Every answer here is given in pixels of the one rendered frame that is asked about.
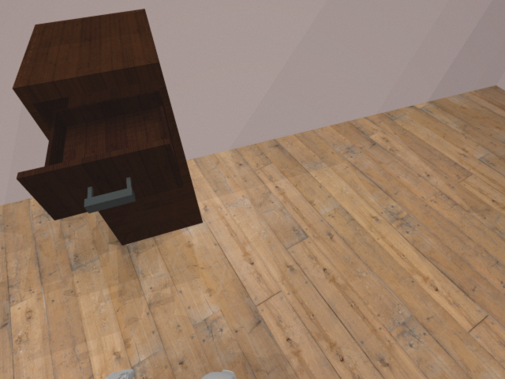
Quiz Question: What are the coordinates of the cabinet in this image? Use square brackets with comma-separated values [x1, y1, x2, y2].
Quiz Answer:
[13, 9, 203, 245]

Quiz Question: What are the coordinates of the drawer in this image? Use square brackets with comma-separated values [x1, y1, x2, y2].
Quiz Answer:
[17, 90, 183, 220]

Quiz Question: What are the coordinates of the handle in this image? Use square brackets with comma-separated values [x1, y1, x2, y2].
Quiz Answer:
[84, 177, 136, 213]

